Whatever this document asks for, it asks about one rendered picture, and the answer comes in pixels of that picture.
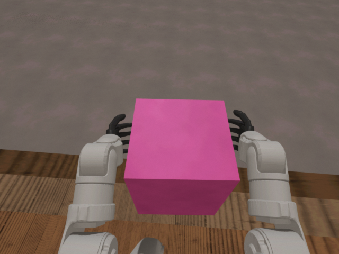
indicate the left robot thigh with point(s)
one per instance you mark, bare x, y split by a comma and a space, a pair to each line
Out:
148, 246

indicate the right robot hand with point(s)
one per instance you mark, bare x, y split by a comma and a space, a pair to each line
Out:
244, 124

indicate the left robot hand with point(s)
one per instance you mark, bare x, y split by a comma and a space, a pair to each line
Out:
114, 128

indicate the left robot forearm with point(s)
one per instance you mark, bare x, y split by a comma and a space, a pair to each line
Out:
93, 196

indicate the left robot upper arm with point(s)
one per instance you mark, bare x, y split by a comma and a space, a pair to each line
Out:
90, 243

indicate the right robot forearm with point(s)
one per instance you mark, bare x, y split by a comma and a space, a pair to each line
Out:
269, 189

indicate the right robot upper arm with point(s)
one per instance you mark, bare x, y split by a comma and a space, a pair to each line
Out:
274, 241

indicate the carton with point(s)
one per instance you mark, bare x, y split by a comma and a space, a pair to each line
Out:
181, 159

